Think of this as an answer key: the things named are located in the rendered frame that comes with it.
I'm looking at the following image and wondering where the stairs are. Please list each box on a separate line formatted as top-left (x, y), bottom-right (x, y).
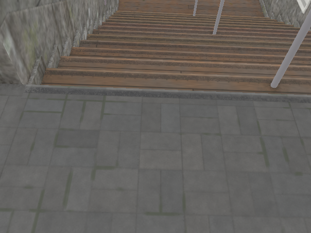
top-left (41, 11), bottom-right (311, 95)

